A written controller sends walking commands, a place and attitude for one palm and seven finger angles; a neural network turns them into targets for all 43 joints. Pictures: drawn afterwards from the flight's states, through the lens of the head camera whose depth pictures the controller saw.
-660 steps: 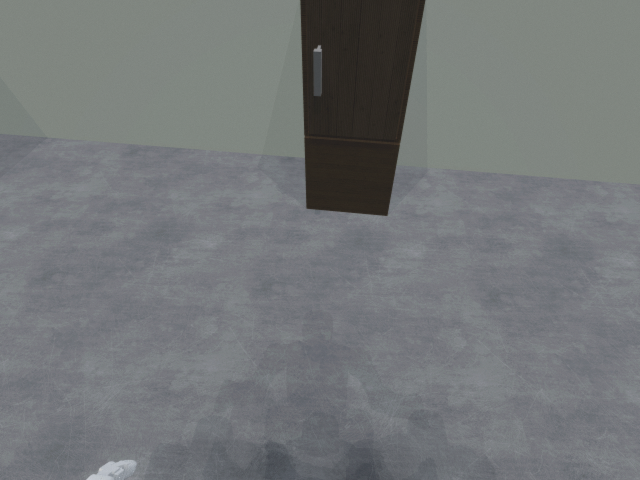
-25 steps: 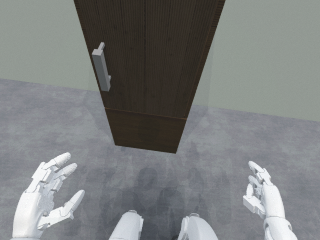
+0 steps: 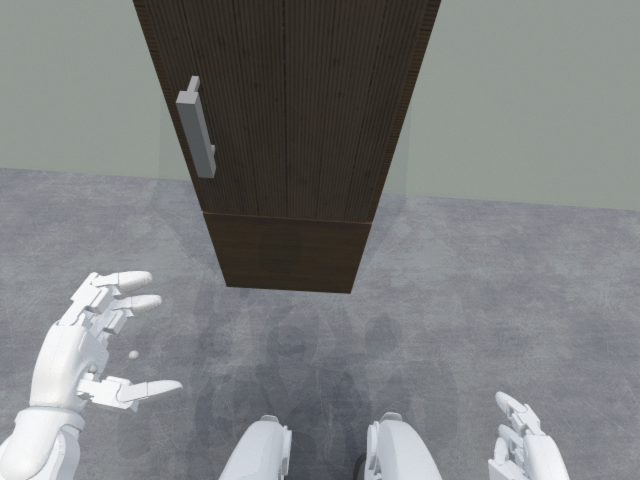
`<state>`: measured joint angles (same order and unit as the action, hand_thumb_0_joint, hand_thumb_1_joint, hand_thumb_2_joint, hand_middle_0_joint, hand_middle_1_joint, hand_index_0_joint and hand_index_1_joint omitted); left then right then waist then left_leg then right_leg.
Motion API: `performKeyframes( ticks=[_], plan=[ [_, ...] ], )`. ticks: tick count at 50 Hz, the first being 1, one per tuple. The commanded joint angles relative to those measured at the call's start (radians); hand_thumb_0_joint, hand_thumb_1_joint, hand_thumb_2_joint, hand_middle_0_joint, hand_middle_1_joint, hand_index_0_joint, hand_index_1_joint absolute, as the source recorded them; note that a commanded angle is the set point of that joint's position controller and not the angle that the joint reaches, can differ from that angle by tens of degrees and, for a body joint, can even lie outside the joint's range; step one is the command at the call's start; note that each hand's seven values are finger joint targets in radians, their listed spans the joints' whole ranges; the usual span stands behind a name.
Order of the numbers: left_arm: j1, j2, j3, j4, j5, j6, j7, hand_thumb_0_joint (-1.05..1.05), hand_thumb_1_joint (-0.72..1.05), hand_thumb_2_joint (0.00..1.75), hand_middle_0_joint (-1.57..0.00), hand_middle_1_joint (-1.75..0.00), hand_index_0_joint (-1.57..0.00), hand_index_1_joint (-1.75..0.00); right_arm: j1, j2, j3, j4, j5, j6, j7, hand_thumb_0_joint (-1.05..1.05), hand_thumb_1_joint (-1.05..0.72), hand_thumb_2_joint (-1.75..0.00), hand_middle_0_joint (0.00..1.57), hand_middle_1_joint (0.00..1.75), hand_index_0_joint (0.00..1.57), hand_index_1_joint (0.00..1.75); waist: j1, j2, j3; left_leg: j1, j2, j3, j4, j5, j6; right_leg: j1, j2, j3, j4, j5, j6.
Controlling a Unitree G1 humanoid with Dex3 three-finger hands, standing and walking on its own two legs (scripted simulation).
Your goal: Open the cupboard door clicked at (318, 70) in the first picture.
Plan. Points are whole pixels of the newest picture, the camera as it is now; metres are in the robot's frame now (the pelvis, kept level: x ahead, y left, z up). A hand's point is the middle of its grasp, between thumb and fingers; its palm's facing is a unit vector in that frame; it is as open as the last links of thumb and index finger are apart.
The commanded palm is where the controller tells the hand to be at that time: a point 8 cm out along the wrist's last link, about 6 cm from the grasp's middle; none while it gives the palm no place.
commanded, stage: raise the hand with hooked fingers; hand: left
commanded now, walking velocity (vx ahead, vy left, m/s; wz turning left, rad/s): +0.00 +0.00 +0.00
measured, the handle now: (201, 129) +0.60 +0.23 +0.03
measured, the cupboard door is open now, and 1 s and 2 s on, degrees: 0 0 0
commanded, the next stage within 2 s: move the hooked fingers beside the handle in 1.04 s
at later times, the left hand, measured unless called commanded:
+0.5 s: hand (123, 299) +0.30 +0.25 +0.04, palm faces +0.02 -1.00 -0.07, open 14.0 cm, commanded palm +0.28 +0.30 +0.05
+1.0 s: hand (134, 299) +0.30 +0.24 +0.04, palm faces +0.01 -1.00 -0.06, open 14.0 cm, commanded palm +0.28 +0.29 +0.05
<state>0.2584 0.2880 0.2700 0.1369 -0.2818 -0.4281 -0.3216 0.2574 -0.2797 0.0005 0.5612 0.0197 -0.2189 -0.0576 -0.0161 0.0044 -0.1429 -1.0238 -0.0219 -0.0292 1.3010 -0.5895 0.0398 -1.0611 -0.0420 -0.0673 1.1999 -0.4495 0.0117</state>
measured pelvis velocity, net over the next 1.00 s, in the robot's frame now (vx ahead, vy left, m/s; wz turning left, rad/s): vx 0.02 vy -0.03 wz -0.01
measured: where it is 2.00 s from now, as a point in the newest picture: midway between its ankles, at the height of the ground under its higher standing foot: outside the picture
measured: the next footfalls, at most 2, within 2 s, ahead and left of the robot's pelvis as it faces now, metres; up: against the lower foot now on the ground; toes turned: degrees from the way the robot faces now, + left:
none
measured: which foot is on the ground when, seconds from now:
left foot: down 0.00-1.00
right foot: down 0.00-1.00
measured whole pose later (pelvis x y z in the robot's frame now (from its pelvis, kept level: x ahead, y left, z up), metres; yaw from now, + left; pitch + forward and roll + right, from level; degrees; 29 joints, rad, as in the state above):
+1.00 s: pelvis +0.02 -0.03 +0.01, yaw -1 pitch +20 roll -2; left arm 0.03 0.38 0.44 0.39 -0.35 -0.40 -0.51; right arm 0.24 -0.28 0.02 0.53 0.03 -0.16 -0.06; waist -0.03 0.00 -0.14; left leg -1.00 0.01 -0.04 1.26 -0.60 0.00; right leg -1.06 -0.01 -0.08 1.18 -0.47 -0.02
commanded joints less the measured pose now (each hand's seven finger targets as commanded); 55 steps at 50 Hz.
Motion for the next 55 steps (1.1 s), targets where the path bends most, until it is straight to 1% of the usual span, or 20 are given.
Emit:
performKeyframes(
  ticks=[1, 4, 5, 6, 10, 14, 20, 22, 25, 27, 30, 32, 35, 37, 39, 43, 45, 47, 53, 55],
  plan=[
    [-0.119, 0.216, 0.127, -0.235, -0.045, -0.039, -0.046, 0.0, -0.36, 0.36, -0.29, -1.11, -0.29, -1.11, -0.032, -0.145, -0.057, -0.178, 0.014, -0.064, -0.018, 0.0, -0.9, -0.9, 0.2, 0.3, 0.2, 0.3, 0.023, 0.119, -0.296, 0.188, 0.007, -0.07, -0.325, 0.207, -0.065, 0.228, 0.053, -0.019, -0.133, 0.012, -0.052],
    [-0.092, 0.213, 0.156, -0.249, -0.059, -0.039, -0.027, 0.0, -0.43, 0.33, -0.29, -1.15, -0.29, -1.15, -0.035, -0.132, -0.058, -0.178, 0.011, -0.056, -0.014, 0.0, -0.9, -0.9, 0.2, 0.3, 0.2, 0.3, 0.036, 0.129, -0.3, 0.219, 0.012, -0.061, -0.314, 0.326, -0.071, 0.252, 0.056, -0.024, -0.134, 0.074, -0.051],
    [-0.1, 0.22, 0.168, -0.226, -0.063, -0.037, -0.021, 0.0, -0.45, 0.32, -0.3, -1.17, -0.3, -1.17, -0.03, -0.129, -0.055, -0.172, 0.006, -0.05, -0.012, 0.0, -0.9, -0.9, 0.2, 0.3, 0.2, 0.3, 0.031, 0.118, -0.294, 0.21, 0.01, -0.064, -0.304, 0.347, -0.073, 0.248, 0.062, -0.028, -0.127, 0.086, -0.053],
    [-0.102, 0.198, 0.156, -0.215, -0.061, -0.036, -0.019, 0.0, -0.48, 0.31, -0.3, -1.18, -0.3, -1.18, -0.034, -0.126, -0.055, -0.169, 0.006, -0.047, -0.007, 0.0, -0.9, -0.9, 0.2, 0.3, 0.2, 0.3, 0.026, 0.142, -0.275, 0.216, 0.012, -0.058, -0.298, 0.357, -0.076, 0.232, 0.061, -0.027, -0.129, 0.093, -0.051],
    [-0.158, 0.178, 0.127, -0.087, -0.045, -0.012, -0.04, 0.0, -0.5, 0.3, -0.3, -1.2, -0.3, -1.2, -0.027, -0.137, -0.051, -0.164, 0.005, -0.029, -0.002, 0.0, -0.9, -0.9, 0.2, 0.3, 0.2, 0.3, -0.012, 0.099, -0.204, 0.153, 0.011, -0.052, -0.28, 0.293, -0.064, 0.196, 0.064, -0.029, -0.135, 0.071, -0.049],
    [-0.243, 0.241, 0.155, -0.059, -0.048, 0.009, -0.104, 0.0, -0.5, 0.3, -0.3, -1.2, -0.3, -1.2, -0.021, -0.152, -0.052, -0.171, 0.014, -0.027, -0.01, 0.0, -0.9, -0.9, 0.2, 0.3, 0.2, 0.3, -0.013, 0.092, -0.264, 0.154, 0.009, -0.039, -0.269, 0.28, -0.048, 0.234, 0.06, -0.008, -0.153, 0.077, -0.045],
    [-0.316, 0.335, 0.258, -0.053, -0.101, -0.022, -0.155, 0.0, -0.5, 0.3, -0.3, -1.2, -0.3, -1.2, -0.012, -0.142, -0.045, -0.157, 0.006, -0.035, -0.02, 0.0, -0.9, -0.9, 0.2, 0.3, 0.2, 0.3, 0.01, 0.086, -0.367, 0.16, 0.009, -0.024, -0.217, 0.425, -0.039, 0.331, 0.063, 0.018, -0.126, 0.226, -0.048],
    [-0.318, 0.331, 0.266, -0.024, -0.102, -0.028, -0.156, 0.0, -0.5, 0.3, -0.3, -1.2, -0.3, -1.2, -0.013, -0.137, -0.045, -0.146, 0.007, -0.033, -0.014, 0.0, -0.9, -0.9, 0.2, 0.3, 0.2, 0.3, 0.012, 0.111, -0.357, 0.17, 0.012, -0.018, -0.219, 0.44, -0.042, 0.321, 0.058, 0.018, -0.127, 0.24, -0.045],
    [-0.335, 0.323, 0.261, 0.059, -0.106, -0.009, -0.17, 0.0, -0.5, 0.3, -0.3, -1.2, -0.3, -1.2, -0.009, -0.144, -0.045, -0.144, 0.009, -0.028, -0.012, 0.0, -0.9, -0.9, 0.2, 0.3, 0.2, 0.3, -0.002, 0.075, -0.322, 0.124, 0.012, -0.014, -0.209, 0.404, -0.034, 0.308, 0.061, 0.023, -0.129, 0.22, -0.043],
    [-0.344, 0.347, 0.281, 0.09, -0.103, 0.004, -0.184, 0.0, -0.5, 0.3, -0.3, -1.2, -0.3, -1.2, -0.004, -0.151, -0.048, -0.139, 0.013, -0.02, -0.011, 0.0, -0.9, -0.9, 0.2, 0.3, 0.2, 0.3, 0.004, 0.064, -0.35, 0.113, 0.013, -0.009, -0.209, 0.405, -0.03, 0.339, 0.054, 0.034, -0.132, 0.239, -0.039],
    [-0.313, 0.32, 0.254, 0.065, -0.116, 0.018, -0.209, 0.0, -0.5, 0.3, -0.3, -1.2, -0.3, -1.2, 0.0, -0.152, -0.052, -0.162, 0.017, -0.02, -0.005, 0.0, -0.9, -0.9, 0.2, 0.3, 0.2, 0.3, 0.011, 0.077, -0.384, 0.137, 0.012, -0.004, -0.214, 0.442, -0.027, 0.368, 0.053, 0.037, -0.135, 0.276, -0.041],
    [-0.295, 0.34, 0.271, 0.03, -0.119, 0.013, -0.21, 0.0, -0.5, 0.3, -0.3, -1.2, -0.3, -1.2, 0.007, -0.152, -0.055, -0.162, 0.015, -0.017, 0.001, 0.0, -0.9, -0.9, 0.2, 0.3, 0.2, 0.3, 0.018, 0.085, -0.408, 0.163, 0.013, -0.003, -0.223, 0.471, -0.028, 0.381, 0.051, 0.037, -0.14, 0.3, -0.038],
    [-0.289, 0.344, 0.29, 0.057, -0.122, -0.002, -0.185, 0.0, -0.5, 0.3, -0.3, -1.2, -0.3, -1.2, 0.007, -0.151, -0.055, -0.165, 0.013, -0.012, 0.002, 0.0, -0.9, -0.9, 0.2, 0.3, 0.2, 0.3, 0.011, 0.022, -0.353, 0.104, 0.014, -0.003, -0.214, 0.42, -0.025, 0.37, 0.056, 0.042, -0.14, 0.258, -0.039],
    [-0.326, 0.35, 0.302, 0.07, -0.118, -0.014, -0.168, 0.0, -0.5, 0.3, -0.3, -1.2, -0.3, -1.2, 0.0, -0.147, -0.053, -0.161, 0.013, -0.006, 0.004, 0.0, -0.9, -0.9, 0.2, 0.3, 0.2, 0.3, 0.007, 0.046, -0.318, 0.08, 0.011, 0.005, -0.219, 0.347, -0.026, 0.346, 0.051, 0.054, -0.157, 0.181, -0.034],
    [-0.348, 0.339, 0.296, 0.086, -0.113, -0.027, -0.156, 0.0, -0.5, 0.3, -0.3, -1.2, -0.3, -1.2, -0.001, -0.147, -0.053, -0.158, 0.013, -0.003, 0.001, 0.0, -0.9, -0.9, 0.2, 0.3, 0.2, 0.3, 0.0, 0.034, -0.299, 0.064, 0.009, 0.007, -0.219, 0.307, -0.023, 0.335, 0.048, 0.062, -0.167, 0.134, -0.033],
    [-0.361, 0.338, 0.267, 0.071, -0.095, -0.04, -0.166, 0.0, -0.5, 0.3, -0.3, -1.2, -0.3, -1.2, -0.003, -0.147, -0.051, -0.166, 0.015, 0.0, -0.003, 0.0, -0.9, -0.9, 0.2, 0.3, 0.2, 0.3, 0.005, 0.094, -0.324, 0.093, 0.007, 0.01, -0.232, 0.29, -0.021, 0.335, 0.046, 0.067, -0.17, 0.111, -0.037],
    [-0.357, 0.328, 0.249, 0.055, -0.099, -0.04, -0.179, 0.0, -0.5, 0.3, -0.3, -1.2, -0.3, -1.2, 0.002, -0.15, -0.052, -0.171, 0.017, 0.0, -0.007, 0.0, -0.9, -0.9, 0.2, 0.3, 0.2, 0.3, -0.005, 0.064, -0.334, 0.107, 0.01, 0.005, -0.23, 0.308, -0.017, 0.344, 0.051, 0.064, -0.17, 0.133, -0.038],
    [-0.347, 0.349, 0.265, 0.041, -0.096, -0.042, -0.183, 0.0, -0.5, 0.3, -0.3, -1.2, -0.3, -1.2, -0.002, -0.147, -0.05, -0.168, 0.016, 0.001, -0.008, 0.0, -0.9, -0.9, 0.2, 0.3, 0.2, 0.3, 0.008, 0.107, -0.359, 0.132, 0.01, 0.005, -0.24, 0.329, -0.02, 0.353, 0.048, 0.06, -0.165, 0.159, -0.038],
    [-0.357, 0.338, 0.287, 0.105, -0.114, -0.041, -0.174, 0.0, -0.5, 0.3, -0.3, -1.2, -0.3, -1.2, -0.011, -0.145, -0.044, -0.164, 0.016, 0.004, -0.013, 0.0, -0.9, -0.9, 0.2, 0.3, 0.2, 0.3, -0.001, 0.035, -0.291, 0.076, 0.009, 0.0, -0.237, 0.257, -0.022, 0.324, 0.05, 0.058, -0.179, 0.074, -0.033],
    [-0.381, 0.33, 0.27, 0.1, -0.113, -0.043, -0.177, 0.0, -0.5, 0.3, -0.3, -1.2, -0.3, -1.2, -0.014, -0.146, -0.042, -0.167, 0.015, 0.001, -0.015, 0.0, -0.9, -0.9, 0.2, 0.3, 0.2, 0.3, -0.003, 0.08, -0.285, 0.089, 0.008, -0.002, -0.237, 0.263, -0.023, 0.303, 0.054, 0.053, -0.169, 0.078, -0.04]
  ],
)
